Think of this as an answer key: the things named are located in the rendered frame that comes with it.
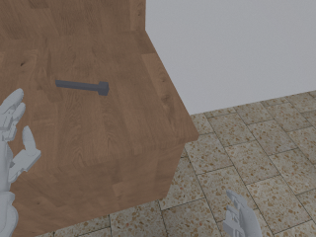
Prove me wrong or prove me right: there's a right robot hand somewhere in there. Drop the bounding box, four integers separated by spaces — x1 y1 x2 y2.
223 189 263 237

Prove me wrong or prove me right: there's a tap lever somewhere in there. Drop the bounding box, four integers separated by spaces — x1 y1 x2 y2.
55 79 110 96

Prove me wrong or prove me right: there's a left robot hand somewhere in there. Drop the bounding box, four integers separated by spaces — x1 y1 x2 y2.
0 88 41 193

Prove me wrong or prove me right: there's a counter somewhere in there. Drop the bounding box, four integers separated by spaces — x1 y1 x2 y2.
0 0 199 237

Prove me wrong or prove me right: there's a left robot forearm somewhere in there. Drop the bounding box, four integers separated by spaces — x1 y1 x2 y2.
0 192 19 237

